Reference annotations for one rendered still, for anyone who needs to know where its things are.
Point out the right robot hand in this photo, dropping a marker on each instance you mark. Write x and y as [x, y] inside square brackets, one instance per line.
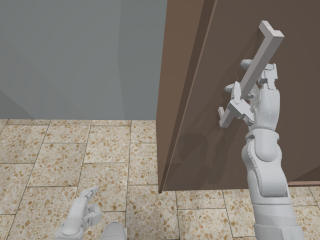
[265, 103]

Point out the left robot thigh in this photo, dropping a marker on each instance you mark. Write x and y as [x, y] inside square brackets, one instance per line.
[114, 231]

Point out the wardrobe door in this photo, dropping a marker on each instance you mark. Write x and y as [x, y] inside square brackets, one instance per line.
[207, 156]
[313, 175]

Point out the right robot forearm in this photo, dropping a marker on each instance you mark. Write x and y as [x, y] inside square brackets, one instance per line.
[268, 188]

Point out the handle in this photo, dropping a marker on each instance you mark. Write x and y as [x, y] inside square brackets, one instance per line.
[271, 42]

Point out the left robot hand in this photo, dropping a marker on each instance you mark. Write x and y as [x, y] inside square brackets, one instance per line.
[90, 214]

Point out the left robot forearm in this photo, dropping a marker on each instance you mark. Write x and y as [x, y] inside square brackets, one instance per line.
[71, 229]

